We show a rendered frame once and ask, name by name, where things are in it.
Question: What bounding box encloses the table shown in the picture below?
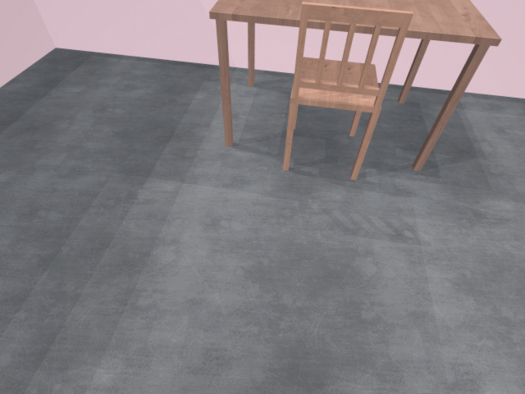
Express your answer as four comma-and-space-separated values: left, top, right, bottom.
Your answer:
209, 0, 502, 171

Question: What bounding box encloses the chair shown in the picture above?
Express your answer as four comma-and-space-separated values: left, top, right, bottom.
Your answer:
283, 2, 413, 180

